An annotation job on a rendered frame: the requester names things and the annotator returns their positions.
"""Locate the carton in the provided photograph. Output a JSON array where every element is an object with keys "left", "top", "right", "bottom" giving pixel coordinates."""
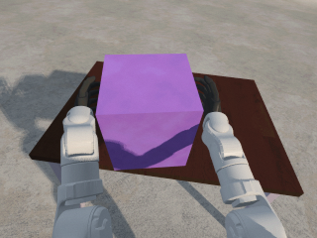
[{"left": 95, "top": 54, "right": 204, "bottom": 171}]

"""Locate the robot right forearm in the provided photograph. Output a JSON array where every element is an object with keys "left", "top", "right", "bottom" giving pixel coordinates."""
[{"left": 201, "top": 111, "right": 287, "bottom": 238}]

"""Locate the right robot upper arm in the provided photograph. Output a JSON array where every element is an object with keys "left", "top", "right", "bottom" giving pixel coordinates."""
[{"left": 225, "top": 205, "right": 286, "bottom": 238}]

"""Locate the robot left forearm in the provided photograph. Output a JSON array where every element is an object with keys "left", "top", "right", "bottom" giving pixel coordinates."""
[{"left": 52, "top": 105, "right": 103, "bottom": 238}]

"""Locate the right robot hand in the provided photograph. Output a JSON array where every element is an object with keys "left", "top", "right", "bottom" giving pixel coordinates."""
[{"left": 193, "top": 75, "right": 222, "bottom": 118}]

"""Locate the table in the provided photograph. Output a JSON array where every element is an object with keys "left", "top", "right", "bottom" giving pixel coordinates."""
[{"left": 29, "top": 61, "right": 304, "bottom": 208}]

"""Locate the left robot upper arm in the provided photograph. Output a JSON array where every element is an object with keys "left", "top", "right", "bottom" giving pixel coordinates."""
[{"left": 53, "top": 205, "right": 113, "bottom": 238}]

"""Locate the left robot hand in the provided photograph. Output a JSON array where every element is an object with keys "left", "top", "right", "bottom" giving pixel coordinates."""
[{"left": 73, "top": 75, "right": 101, "bottom": 112}]

